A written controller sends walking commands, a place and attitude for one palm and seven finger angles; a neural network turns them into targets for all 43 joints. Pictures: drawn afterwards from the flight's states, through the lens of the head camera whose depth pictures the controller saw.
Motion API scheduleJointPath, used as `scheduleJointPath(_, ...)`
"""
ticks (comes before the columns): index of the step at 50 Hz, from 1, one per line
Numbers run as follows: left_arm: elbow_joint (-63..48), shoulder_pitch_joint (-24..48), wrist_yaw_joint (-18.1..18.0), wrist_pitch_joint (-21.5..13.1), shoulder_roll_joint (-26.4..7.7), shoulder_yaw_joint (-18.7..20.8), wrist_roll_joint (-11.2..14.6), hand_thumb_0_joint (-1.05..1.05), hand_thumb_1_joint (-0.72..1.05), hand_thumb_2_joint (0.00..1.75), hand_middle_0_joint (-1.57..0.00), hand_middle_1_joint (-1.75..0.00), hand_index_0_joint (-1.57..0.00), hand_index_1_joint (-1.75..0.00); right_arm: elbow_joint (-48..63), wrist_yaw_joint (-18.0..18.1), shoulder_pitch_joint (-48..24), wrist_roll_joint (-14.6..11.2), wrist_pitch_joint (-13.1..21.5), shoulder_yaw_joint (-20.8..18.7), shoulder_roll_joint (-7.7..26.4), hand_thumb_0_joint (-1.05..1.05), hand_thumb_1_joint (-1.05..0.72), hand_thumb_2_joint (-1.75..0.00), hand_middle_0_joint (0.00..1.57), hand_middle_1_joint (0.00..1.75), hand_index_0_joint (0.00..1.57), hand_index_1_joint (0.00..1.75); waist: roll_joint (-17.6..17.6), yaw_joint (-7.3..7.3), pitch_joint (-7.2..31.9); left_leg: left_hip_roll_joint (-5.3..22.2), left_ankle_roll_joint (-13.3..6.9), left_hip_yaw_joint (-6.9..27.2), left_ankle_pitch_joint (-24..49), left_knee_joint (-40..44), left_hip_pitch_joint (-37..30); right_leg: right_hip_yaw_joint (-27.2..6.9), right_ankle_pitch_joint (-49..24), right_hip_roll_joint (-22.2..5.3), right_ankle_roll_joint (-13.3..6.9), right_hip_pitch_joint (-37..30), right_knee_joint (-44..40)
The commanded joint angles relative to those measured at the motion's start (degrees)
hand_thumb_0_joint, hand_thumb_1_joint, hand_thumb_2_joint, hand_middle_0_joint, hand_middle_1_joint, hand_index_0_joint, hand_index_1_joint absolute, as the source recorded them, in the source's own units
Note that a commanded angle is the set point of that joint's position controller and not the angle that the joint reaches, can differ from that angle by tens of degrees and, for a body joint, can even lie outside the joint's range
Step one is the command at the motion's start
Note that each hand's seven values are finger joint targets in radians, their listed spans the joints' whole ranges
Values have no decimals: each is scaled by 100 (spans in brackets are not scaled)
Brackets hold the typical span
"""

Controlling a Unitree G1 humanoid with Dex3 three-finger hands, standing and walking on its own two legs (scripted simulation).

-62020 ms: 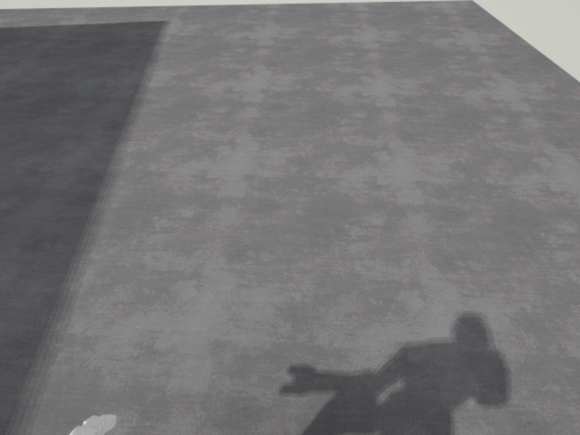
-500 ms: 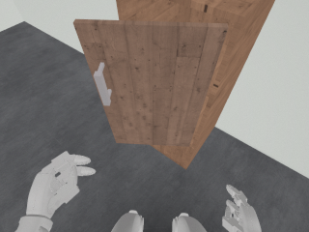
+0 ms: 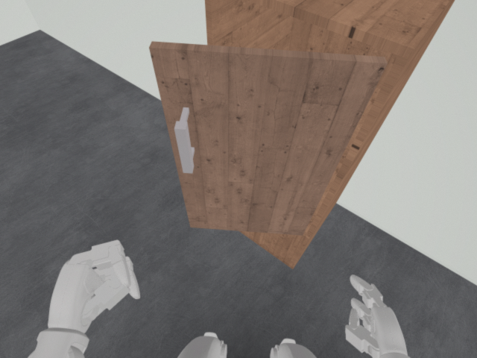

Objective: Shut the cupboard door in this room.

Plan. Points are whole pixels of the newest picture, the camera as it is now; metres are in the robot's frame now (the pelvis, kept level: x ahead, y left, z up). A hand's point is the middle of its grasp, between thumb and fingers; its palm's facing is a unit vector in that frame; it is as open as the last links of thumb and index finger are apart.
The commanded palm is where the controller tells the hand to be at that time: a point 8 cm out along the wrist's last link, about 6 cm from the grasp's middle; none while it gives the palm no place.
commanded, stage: raise the hand and make a fist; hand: left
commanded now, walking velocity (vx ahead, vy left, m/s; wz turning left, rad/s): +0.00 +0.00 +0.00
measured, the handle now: (186, 141) +0.48 +0.14 +0.06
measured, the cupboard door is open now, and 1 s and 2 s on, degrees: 34 34 34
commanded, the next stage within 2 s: bring the fist close to the handle in 0.64 s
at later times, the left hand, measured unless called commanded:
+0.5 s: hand (122, 271) +0.23 +0.19 +0.06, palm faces +0.02 -1.00 -0.04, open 3.1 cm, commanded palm +0.21 +0.24 +0.07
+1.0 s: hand (151, 250) +0.26 +0.16 +0.06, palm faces +0.00 -1.00 -0.04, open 3.1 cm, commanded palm +0.25 +0.21 +0.07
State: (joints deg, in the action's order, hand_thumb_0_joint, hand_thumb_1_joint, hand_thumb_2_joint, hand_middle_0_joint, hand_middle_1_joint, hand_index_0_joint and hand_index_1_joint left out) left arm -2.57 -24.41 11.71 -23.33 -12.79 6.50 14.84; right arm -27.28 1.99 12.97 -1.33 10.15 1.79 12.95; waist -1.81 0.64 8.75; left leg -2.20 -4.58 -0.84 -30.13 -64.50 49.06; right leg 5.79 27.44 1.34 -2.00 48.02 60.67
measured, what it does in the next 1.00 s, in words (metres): stands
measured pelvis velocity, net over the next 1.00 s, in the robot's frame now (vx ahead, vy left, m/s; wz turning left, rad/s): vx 0.01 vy -0.02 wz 0.01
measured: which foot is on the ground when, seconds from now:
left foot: down 0.00-1.00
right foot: down 0.00-1.00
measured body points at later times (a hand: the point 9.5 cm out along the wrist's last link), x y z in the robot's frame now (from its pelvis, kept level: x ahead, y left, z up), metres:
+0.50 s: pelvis +0.01 +0.00 +0.01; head +0.06 +0.01 +0.46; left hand +0.22 +0.24 +0.06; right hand +0.17 -0.24 -0.06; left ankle +0.01 +0.06 -0.66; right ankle +0.02 -0.11 -0.66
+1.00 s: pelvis +0.01 -0.02 +0.01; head +0.06 -0.02 +0.45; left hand +0.26 +0.21 +0.06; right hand +0.19 -0.25 -0.07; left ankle +0.01 +0.06 -0.66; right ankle +0.02 -0.11 -0.66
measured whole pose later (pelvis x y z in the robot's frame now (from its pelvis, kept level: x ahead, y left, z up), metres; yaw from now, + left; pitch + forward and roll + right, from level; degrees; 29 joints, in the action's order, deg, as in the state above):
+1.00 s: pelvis +0.01 -0.02 +0.01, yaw +0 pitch +14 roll -2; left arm 4.7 -12.8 10.4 -20.2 -13.0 6.4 13.5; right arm -29.7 1.9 13.7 -1.7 9.4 2.1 14.2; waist -2.2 -0.3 8.4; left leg -1.8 -3.1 -0.1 -29.7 -62.5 47.1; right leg 6.3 27.6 1.9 -3.4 46.4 59.4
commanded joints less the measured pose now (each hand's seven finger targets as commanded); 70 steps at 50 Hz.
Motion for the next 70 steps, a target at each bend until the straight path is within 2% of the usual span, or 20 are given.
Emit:
scheduleJointPath(1, -1300, 319, -7, -328, -604, 380, 74, 0, 90, 90, -130, -150, -130, -150, 837, 35, -61, -4, 237, -380, 857, 0, -90, -90, 20, 30, 20, 30, -299, -69, 1059, 285, 591, 756, 1838, 1377, -1215, -103, -935, 91, -34, -622, -687)
scheduleJointPath(7, -1152, 484, 24, -229, -644, 437, 96, 0, 90, 90, -130, -150, -130, -150, 805, 25, -40, -14, 230, -366, 877, 0, -90, -90, 20, 30, 20, 30, -193, -100, 1051, 271, 612, 764, 1811, 1438, -1245, -105, -952, 98, -25, -721, -786)
scheduleJointPath(10, -1225, 593, 38, -180, -729, 473, 79, 0, 90, 90, -130, -150, -130, -150, 795, 20, -34, -25, 229, -355, 887, 0, -90, -90, 20, 30, 20, 30, -461, -64, 1044, 297, 665, 819, 2003, 1532, -1421, -99, -983, 94, -43, -743, -806)
scheduleJointPath(12, -1070, 603, 29, -127, -726, 518, 113, 0, 90, 90, -130, -150, -130, -150, 778, 30, -8, -25, 223, -357, 895, 0, -90, -90, 20, 30, 20, 30, -192, -94, 959, 283, 639, 791, 1839, 1565, -1338, -90, -954, 99, -23, -803, -886)
scheduleJointPath(17, -955, 530, 69, -108, -662, 499, 159, 0, 90, 90, -130, -150, -130, -150, 785, 16, -29, -33, 234, -373, 900, 0, -90, -90, 20, 30, 20, 30, -108, -78, 984, 241, 607, 708, 1759, 1539, -1217, -121, -978, 90, -21, -925, -924)
scheduleJointPath(21, -1083, 586, 24, -207, -747, 532, 120, 0, 90, 90, -130, -150, -130, -150, 773, 0, -34, -15, 251, -373, 894, 0, -90, -90, 20, 30, 20, 30, -279, -46, 1058, 233, 592, 671, 1825, 1510, -1237, -162, -1017, 75, -42, -972, -900)
scheduleJointPath(24, -996, 524, -18, -247, -797, 598, 123, 0, 90, 90, -130, -150, -130, -150, 761, 5, -25, -8, 236, -390, 910, 0, -90, -90, 20, 30, 20, 30, -84, -60, 998, 229, 552, 648, 1796, 1451, -1117, -185, -1046, 95, -39, -994, -892)
scheduleJointPath(27, -1101, 559, -39, -280, -768, 544, 101, 0, 90, 90, -130, -150, -130, -150, 752, -10, -32, -13, 243, -373, 886, 0, -90, -90, 20, 30, 20, 30, -317, -69, 1048, 216, 538, 614, 1756, 1453, -1174, -204, -1017, 71, -32, -962, -912)
scheduleJointPath(29, -979, 506, -34, -256, -779, 578, 123, 0, 90, 90, -130, -150, -130, -150, 750, 3, -45, -16, 233, -379, 895, 0, -90, -90, 20, 30, 20, 30, -99, -81, 932, 210, 503, 601, 1639, 1426, -1044, -227, -987, 86, -32, -991, -944)
scheduleJointPath(34, -1057, 532, -51, -244, -813, 582, 108, 0, 90, 90, -130, -150, -130, -150, 738, 11, -30, -22, 238, -368, 881, 0, -90, -90, 20, 30, 20, 30, -188, -90, 1022, 190, 466, 558, 1720, 1372, -1052, -266, -1112, 74, -26, -1075, -937)
scheduleJointPath(37, -997, 513, -28, -230, -700, 489, 101, 0, 90, 90, -130, -150, -130, -150, 748, 4, -33, -34, 235, -364, 860, 0, -90, -90, 20, 30, 20, 30, -28, -147, 1018, 189, 426, 511, 1648, 1330, -1011, -286, -1114, 58, 14, -1058, -980)
scheduleJointPath(41, -879, 1279, -43, -262, -682, 379, 50, 0, 90, 90, -130, -150, -130, -150, 653, 35, -58, -26, 273, -353, 871, 0, -90, -90, 20, 30, 20, 30, 33, -265, 959, 176, 367, 501, 1343, 1201, -860, -389, -867, 27, 33, -898, -1009)
scheduleJointPath(45, -639, 1779, -81, -176, -731, 371, -10, 0, 90, 90, -130, -150, -130, -150, 601, 38, -90, -31, 248, -330, 870, 0, -90, -90, 20, 30, 20, 30, -92, -248, 1025, 142, 332, 445, 1253, 1181, -792, -493, -786, -10, 31, -992, -1065)
scheduleJointPath(50, -335, 2216, -181, -25, -787, 448, -61, 0, 90, 90, -130, -150, -130, -150, 562, 25, -71, -35, 172, -314, 843, 0, -90, -90, 20, 30, 20, 30, 40, -187, 1277, 128, 307, 367, 1541, 1191, -790, -594, -1167, -46, 58, -1387, -1100)
scheduleJointPath(51, -202, 2105, -199, 8, -779, 509, -54, 0, 90, 90, -130, -150, -130, -150, 568, 18, -52, -34, 152, -321, 830, 0, -90, -90, 20, 30, 20, 30, 109, -132, 1312, 129, 310, 338, 1625, 1202, -775, -605, -1290, -49, 65, -1498, -1099)
scheduleJointPath(56, 89, 2300, -240, -10, -759, 548, -60, 0, 90, 90, -130, -150, -130, -150, 520, -36, -40, -33, 55, -340, 820, 0, -90, -90, 20, 30, 20, 30, 104, -101, 1427, 122, 307, 251, 1849, 1189, -774, -719, -1738, -95, 94, -1741, -1124)
scheduleJointPath(59, 300, 2707, -252, -48, -693, 416, -108, 0, 90, 90, -130, -150, -130, -150, 460, -57, -29, -35, -3, -339, 843, 0, -90, -90, 20, 30, 20, 30, 149, -192, 1259, 132, 300, 251, 1801, 1198, -728, -731, -1706, -95, 104, -1639, -1142)
scheduleJointPath(61, 224, 2898, -295, -117, -571, 310, -123, 0, 90, 90, -130, -150, -130, -150, 440, -75, -28, -29, 4, -368, 822, 0, -90, -90, 20, 30, 20, 30, 16, -192, 1440, 140, 305, 247, 1889, 1200, -919, -689, -1804, -93, 98, -1589, -1096)
scheduleJointPath(66, 554, 3411, -444, -207, -580, 301, -214, 0, 90, 90, -130, -150, -130, -150, 322, -82, -9, -11, -61, -395, 846, 0, -90, -90, 20, 30, 20, 30, 224, -244, 1464, 148, 307, 241, 1815, 1198, -881, -699, -1737, -98, 111, -1524, -1085)
scheduleJointPath(70, 680, 3873, -625, -246, -474, 124, -353, 0, 90, 90, -130, -150, -130, -150, 257, -106, 18, -5, -129, -401, 830, 0, -90, -90, 20, 30, 20, 30, 36, -259, 1612, 163, 316, 259, 1973, 1243, -1094, -635, -1848, -84, 78, -1471, -1024)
